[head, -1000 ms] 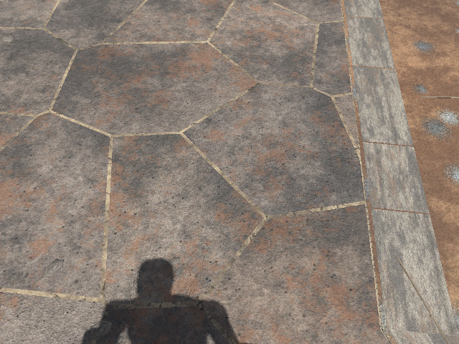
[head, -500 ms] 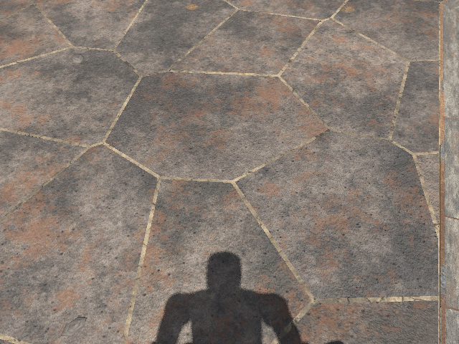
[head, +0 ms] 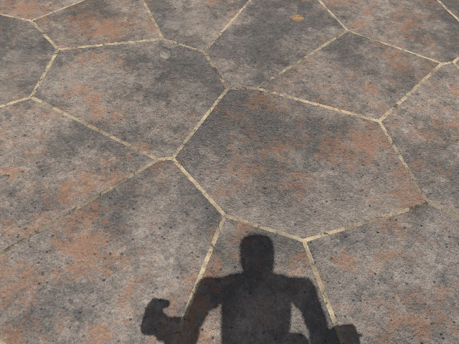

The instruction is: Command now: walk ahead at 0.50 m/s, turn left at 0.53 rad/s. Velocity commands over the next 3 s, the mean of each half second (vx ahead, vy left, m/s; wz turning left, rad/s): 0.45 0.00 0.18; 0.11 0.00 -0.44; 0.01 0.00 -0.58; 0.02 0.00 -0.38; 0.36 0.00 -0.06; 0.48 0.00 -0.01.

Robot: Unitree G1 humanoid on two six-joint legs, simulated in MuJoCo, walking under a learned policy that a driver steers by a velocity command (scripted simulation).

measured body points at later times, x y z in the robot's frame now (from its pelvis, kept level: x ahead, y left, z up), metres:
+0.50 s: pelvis +0.28 -0.07 +0.00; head +0.32 -0.08 +0.45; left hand +0.36 +0.21 -0.11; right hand +0.42 -0.33 -0.11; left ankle +0.24 +0.07 -0.66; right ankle +0.33 -0.15 -0.74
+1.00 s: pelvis +0.39 -0.03 +0.00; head +0.44 -0.03 +0.45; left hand +0.58 +0.23 -0.12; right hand +0.49 -0.33 -0.09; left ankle +0.46 +0.07 -0.74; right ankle +0.34 -0.16 -0.67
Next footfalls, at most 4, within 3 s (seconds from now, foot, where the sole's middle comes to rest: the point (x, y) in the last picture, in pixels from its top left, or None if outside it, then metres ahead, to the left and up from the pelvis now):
0.32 right None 0.37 -0.15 -0.78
0.78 left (206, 327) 0.50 0.07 -0.78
1.20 right None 0.39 -0.18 -0.78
1.68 left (229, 322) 0.51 0.00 -0.78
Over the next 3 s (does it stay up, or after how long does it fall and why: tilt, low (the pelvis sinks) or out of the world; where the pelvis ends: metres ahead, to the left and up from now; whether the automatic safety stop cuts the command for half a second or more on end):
stays up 0.74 -0.35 -0.02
